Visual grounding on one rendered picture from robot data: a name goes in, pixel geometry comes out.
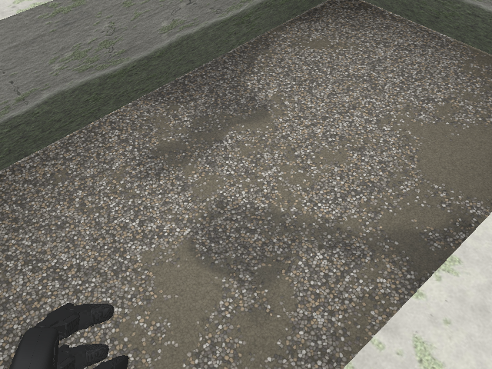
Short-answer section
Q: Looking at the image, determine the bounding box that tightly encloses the left robot hand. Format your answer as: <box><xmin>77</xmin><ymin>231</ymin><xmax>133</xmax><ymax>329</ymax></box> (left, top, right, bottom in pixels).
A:
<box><xmin>9</xmin><ymin>303</ymin><xmax>129</xmax><ymax>369</ymax></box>

